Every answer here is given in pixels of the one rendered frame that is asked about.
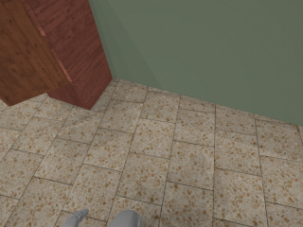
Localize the robot left thigh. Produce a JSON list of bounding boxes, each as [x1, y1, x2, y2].
[[107, 210, 142, 227]]

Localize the robot left hand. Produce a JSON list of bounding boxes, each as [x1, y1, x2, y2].
[[62, 209, 89, 227]]

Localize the cupboard door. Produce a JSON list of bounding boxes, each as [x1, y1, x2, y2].
[[0, 0, 70, 107]]

